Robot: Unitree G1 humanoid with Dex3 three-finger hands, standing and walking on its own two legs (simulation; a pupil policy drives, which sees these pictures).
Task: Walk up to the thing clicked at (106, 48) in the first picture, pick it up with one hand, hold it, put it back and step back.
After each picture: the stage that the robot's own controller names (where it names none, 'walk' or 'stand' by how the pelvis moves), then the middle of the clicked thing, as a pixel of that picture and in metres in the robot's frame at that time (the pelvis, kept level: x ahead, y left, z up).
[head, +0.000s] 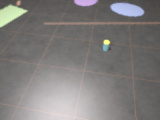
stand; (106, 45) +1.44 -0.26 -0.72
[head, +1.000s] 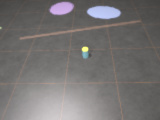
walk; (85, 52) +1.34 +0.10 -0.69
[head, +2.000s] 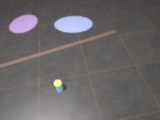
walk; (58, 86) +0.83 +0.30 -0.72
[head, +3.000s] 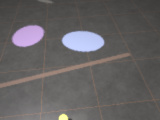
walk; out of the picture +0.52 +0.20 -0.71
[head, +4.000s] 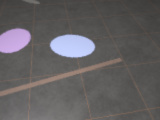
stand; out of the picture +0.38 +0.21 -0.71
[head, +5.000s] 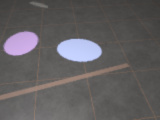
stand; out of the picture +0.37 +0.18 -0.72
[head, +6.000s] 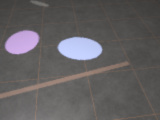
stand; out of the picture +0.39 +0.18 -0.73
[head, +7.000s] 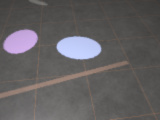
stand; out of the picture +0.38 +0.19 -0.73
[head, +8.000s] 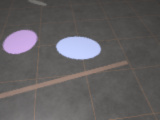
stand; out of the picture +0.38 +0.19 -0.73
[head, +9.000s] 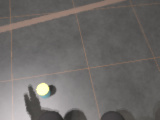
go down; (44, 91) +0.42 +0.20 -0.50
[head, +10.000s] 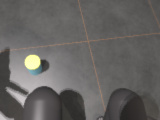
go down; (34, 65) +0.46 +0.23 -0.32
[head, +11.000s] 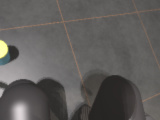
close in; out of the picture +0.45 +0.25 -0.25
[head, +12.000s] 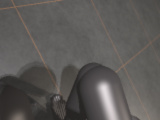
close; out of the picture +0.44 +0.28 -0.22
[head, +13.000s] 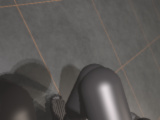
lift; out of the picture +0.43 +0.28 -0.23
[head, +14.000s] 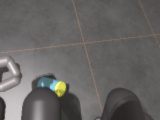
lift; (51, 86) +0.37 +0.13 -0.31
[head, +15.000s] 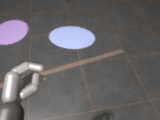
close; out of the picture +0.33 +0.03 -0.67
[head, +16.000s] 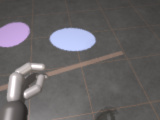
close; out of the picture +0.35 +0.04 -0.70
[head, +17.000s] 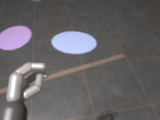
stand; out of the picture +0.38 +0.02 -0.70
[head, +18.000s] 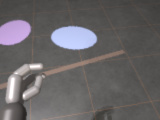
stand; out of the picture +0.40 +0.01 -0.70
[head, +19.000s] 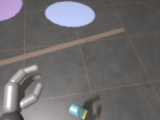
stand; (78, 111) +0.43 +0.01 -0.63
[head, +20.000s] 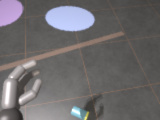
stand; (79, 113) +0.44 +0.00 -0.65
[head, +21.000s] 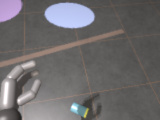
stand; (79, 109) +0.45 +0.00 -0.64
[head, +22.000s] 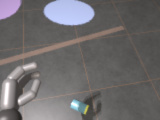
stand; (79, 106) +0.46 +0.00 -0.63
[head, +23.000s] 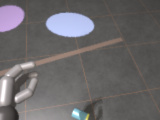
stand; (80, 115) +0.45 -0.01 -0.67
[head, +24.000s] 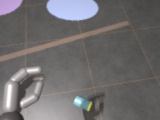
stand; (82, 103) +0.46 +0.00 -0.61
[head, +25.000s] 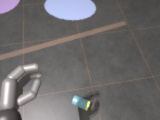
stand; (81, 102) +0.46 +0.00 -0.61
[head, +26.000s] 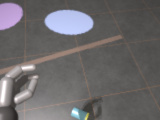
stand; (79, 114) +0.44 +0.00 -0.67
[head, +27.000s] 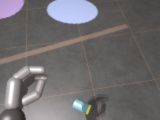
stand; (81, 106) +0.45 +0.01 -0.62
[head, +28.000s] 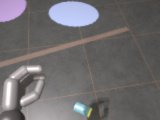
stand; (82, 109) +0.45 +0.00 -0.62
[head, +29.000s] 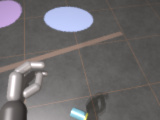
stand; (79, 114) +0.43 +0.01 -0.66
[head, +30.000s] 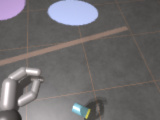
close; (81, 110) +0.43 +0.01 -0.62
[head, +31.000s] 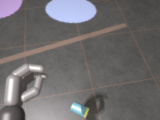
close; (79, 109) +0.43 +0.02 -0.62
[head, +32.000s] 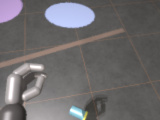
close; (78, 113) +0.43 +0.01 -0.63
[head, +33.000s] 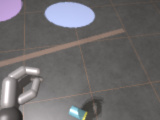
close; (77, 113) +0.42 +0.01 -0.63
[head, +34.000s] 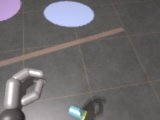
close; (77, 112) +0.42 +0.01 -0.63
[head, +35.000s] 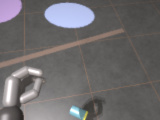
close; (78, 112) +0.43 +0.01 -0.63
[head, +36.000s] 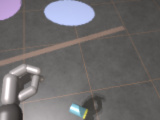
close; (78, 110) +0.43 +0.01 -0.63
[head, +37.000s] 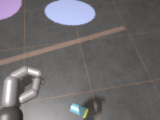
close; (79, 110) +0.43 +0.01 -0.63
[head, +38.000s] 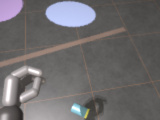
close; (80, 110) +0.44 +0.01 -0.63
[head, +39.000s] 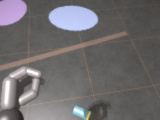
close; (81, 112) +0.44 +0.00 -0.64
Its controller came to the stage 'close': yes
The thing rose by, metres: 0.01
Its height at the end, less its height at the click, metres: -0.02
